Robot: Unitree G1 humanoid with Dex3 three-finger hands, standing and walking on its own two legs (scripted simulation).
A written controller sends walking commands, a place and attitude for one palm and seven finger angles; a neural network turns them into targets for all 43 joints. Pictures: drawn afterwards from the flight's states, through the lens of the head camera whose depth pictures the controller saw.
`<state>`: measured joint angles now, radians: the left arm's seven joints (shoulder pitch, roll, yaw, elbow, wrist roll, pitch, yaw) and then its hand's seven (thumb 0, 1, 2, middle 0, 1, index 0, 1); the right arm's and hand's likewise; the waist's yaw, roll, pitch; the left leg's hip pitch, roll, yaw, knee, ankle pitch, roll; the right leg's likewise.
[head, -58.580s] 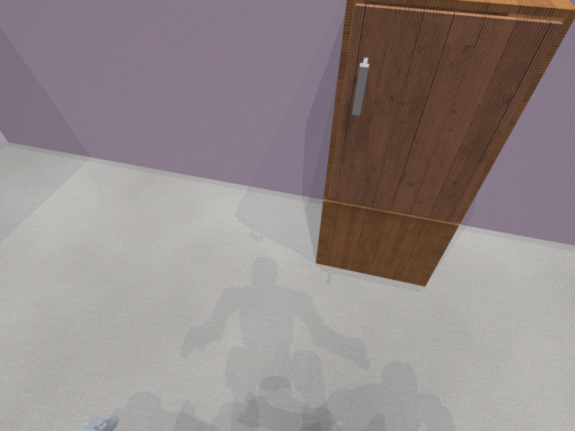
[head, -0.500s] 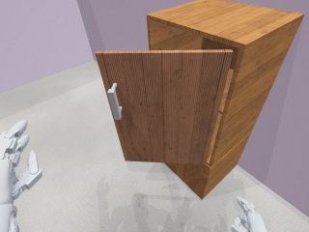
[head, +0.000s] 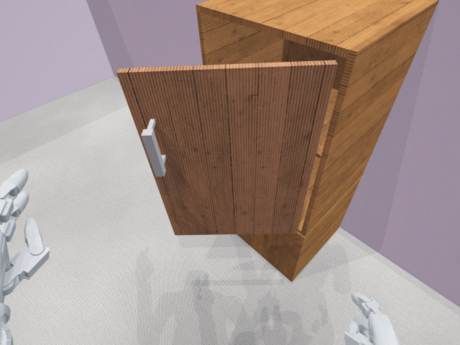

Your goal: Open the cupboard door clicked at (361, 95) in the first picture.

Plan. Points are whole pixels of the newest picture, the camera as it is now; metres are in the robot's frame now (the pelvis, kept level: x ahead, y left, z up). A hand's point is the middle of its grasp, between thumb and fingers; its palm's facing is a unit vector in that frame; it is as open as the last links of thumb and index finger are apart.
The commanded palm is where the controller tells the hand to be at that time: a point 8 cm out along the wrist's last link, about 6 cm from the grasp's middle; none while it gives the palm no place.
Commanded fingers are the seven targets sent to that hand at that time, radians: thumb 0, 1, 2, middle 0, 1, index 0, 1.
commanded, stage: step back with the hand held close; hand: left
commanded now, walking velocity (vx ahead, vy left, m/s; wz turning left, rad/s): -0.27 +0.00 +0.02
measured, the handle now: (156, 148) +0.50 +0.21 +0.07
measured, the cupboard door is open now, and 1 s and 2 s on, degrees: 46 46 46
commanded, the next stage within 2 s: stop stepping back and stand still in 0.84 s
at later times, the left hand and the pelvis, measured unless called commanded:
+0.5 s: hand out of the picture +0.10 +0.29 +0.15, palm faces +0.45 -0.77 -0.45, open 7.4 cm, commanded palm +0.04 +0.33 +0.17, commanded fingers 0.00 0.90 0.90 -0.20 -0.30 -0.20 -0.30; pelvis -0.09 +0.03 -0.01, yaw +2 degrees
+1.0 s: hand out of the picture -0.05 +0.29 +0.17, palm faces +0.48 -0.78 -0.40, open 7.4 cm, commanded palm -0.11 +0.33 +0.17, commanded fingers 0.00 0.90 0.90 -0.20 -0.30 -0.20 -0.30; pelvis -0.23 +0.03 -0.02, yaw +2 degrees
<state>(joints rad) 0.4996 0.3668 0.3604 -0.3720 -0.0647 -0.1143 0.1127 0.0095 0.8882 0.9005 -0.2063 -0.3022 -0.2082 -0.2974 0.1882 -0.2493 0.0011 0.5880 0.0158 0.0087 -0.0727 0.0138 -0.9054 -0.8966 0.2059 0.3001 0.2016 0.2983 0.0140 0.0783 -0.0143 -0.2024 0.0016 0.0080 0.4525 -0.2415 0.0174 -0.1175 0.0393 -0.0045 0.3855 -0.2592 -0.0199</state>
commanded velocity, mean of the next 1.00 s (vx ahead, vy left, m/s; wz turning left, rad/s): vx -0.27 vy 0.01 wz -0.01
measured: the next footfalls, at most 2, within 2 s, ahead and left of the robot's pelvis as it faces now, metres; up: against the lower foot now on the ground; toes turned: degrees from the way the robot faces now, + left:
right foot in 0.96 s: -0.28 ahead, -0.09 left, +0.00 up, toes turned +2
left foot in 1.12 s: -0.16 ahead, +0.12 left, +0.00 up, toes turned +2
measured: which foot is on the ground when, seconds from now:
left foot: down 0.00-0.94, up 0.96-1.00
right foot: down 0.00-0.68, up 0.70-0.94, down 0.96-1.00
